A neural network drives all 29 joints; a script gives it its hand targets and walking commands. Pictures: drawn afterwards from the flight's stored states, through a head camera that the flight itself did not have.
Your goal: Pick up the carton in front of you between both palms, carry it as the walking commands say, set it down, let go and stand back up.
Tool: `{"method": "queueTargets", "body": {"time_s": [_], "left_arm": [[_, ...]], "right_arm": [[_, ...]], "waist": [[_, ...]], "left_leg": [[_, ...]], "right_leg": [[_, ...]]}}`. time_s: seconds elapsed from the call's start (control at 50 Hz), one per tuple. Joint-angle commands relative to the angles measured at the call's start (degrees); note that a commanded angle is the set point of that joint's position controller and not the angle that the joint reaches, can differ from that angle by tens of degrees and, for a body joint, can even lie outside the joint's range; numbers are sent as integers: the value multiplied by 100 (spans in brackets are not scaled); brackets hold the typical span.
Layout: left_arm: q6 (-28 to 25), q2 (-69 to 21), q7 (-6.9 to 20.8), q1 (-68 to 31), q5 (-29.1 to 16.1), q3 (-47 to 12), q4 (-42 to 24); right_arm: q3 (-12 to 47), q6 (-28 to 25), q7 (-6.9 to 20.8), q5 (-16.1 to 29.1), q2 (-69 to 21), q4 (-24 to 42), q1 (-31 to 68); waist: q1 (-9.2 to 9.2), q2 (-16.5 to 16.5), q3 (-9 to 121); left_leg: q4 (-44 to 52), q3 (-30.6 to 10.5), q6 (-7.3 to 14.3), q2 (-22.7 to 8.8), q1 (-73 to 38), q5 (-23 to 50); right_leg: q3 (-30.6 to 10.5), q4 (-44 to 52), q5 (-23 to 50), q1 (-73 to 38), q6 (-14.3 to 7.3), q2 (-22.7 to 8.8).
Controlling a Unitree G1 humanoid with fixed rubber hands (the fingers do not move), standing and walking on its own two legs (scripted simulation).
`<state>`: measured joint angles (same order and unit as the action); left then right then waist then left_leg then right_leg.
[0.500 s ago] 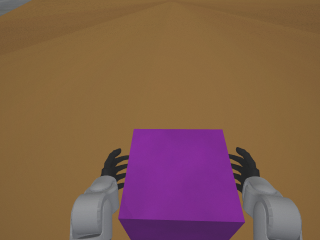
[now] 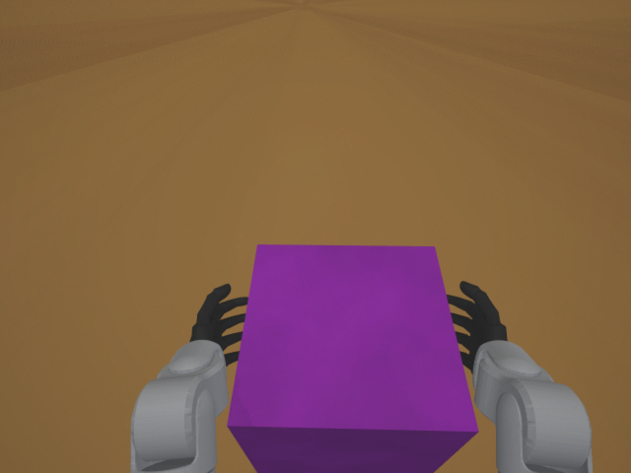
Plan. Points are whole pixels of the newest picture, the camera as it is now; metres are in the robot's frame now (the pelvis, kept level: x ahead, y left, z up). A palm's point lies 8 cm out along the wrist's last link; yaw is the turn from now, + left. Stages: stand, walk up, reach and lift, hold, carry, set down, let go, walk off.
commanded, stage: carry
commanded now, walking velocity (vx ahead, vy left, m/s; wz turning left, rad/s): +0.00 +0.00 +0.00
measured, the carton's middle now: (343, 370) +0.26 +0.00 +0.02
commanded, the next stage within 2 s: none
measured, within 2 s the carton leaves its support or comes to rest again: neither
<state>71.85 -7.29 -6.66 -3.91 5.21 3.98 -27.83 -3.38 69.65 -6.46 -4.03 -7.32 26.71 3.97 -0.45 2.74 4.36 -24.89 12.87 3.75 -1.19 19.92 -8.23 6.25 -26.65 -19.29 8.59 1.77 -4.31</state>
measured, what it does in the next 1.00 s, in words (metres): stands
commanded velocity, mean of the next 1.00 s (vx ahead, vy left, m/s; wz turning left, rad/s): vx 0.00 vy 0.00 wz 0.00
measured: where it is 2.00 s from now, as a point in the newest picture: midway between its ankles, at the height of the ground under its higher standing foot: outside the picture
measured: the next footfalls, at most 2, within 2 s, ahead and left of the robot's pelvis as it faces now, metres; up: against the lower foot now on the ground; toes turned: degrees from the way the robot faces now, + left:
none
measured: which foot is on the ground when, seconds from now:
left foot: down 0.00-1.00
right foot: down 0.00-1.00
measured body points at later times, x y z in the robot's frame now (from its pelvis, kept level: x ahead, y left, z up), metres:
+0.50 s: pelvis +0.04 -0.02 -0.01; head +0.02 -0.02 +0.44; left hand +0.29 +0.13 +0.08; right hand +0.29 -0.18 +0.08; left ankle +0.06 +0.09 -0.74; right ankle -0.08 -0.11 -0.74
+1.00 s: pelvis -0.01 -0.02 +0.00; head -0.03 -0.02 +0.45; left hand +0.25 +0.12 +0.06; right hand +0.25 -0.18 +0.07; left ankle +0.06 +0.09 -0.74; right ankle -0.08 -0.11 -0.74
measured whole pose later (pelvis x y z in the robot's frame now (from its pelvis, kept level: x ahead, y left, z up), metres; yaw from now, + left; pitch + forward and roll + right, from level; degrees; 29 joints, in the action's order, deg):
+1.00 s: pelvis -0.01 -0.02 +0.00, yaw -1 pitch +1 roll +0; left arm 66.6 -7.3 -5.0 -3.1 7.9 3.4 -17.8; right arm -3.8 65.5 -4.3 -7.5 -7.3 17.6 3.5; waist 0.0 0.4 6.2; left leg -29.3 11.3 1.0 -4.8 20.1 -10.0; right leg 9.6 -28.9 -22.2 7.8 -0.8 -2.3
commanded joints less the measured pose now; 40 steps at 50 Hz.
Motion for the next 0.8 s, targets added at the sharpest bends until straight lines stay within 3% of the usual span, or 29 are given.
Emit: {"method": "queueTargets", "body": {"time_s": [0.0, 0.1, 0.18, 0.28, 0.42, 0.78], "left_arm": [[-185, -5021, 1096, -2507, -2097, -4088, -666], [-149, -4773, 1070, -2074, -2004, -3934, -342], [-180, -4836, 1091, -2169, -2015, -3914, -324], [-222, -4898, 1099, -2264, -2061, -3947, -425], [-208, -4799, 1092, -2207, -2032, -3939, -458], [-174, -4739, 1170, -2234, -1880, -3880, -92]], "right_arm": [[3872, -21, 1100, 1959, -5218, 393, 2172], [3800, 26, 1033, 1840, -4948, 185, 1822], [3874, 14, 1031, 1875, -5009, 240, 1985], [3929, -21, 1027, 1917, -5077, 335, 2073], [3903, -10, 1017, 1876, -4989, 322, 1987], [3797, 34, 1105, 1710, -4877, -8, 2006]], "waist": [[34, -398, 1679], [46, -259, 1748], [53, -149, 1645], [56, -112, 1563], [56, -122, 1447], [56, -216, 920]], "left_leg": [[-4, -857, -111, -995, -1746, 2366], [-696, -768, -39, -955, -1608, 3621], [-832, -675, -114, -857, -1326, 3359], [-838, -642, -165, -799, -1194, 2883], [-832, -625, -186, -793, -1090, 2333], [-339, -752, -219, -862, -976, 1217]], "right_leg": [[-247, 291, 1556, 72, 21, -462], [-145, -107, 2907, -2, 15, -468], [-124, -180, 3549, -87, 14, -488], [-92, -178, 3775, -223, -30, -532], [-36, -140, 3512, -231, -112, -564], [-146, 325, 1485, 338, -256, -500]]}}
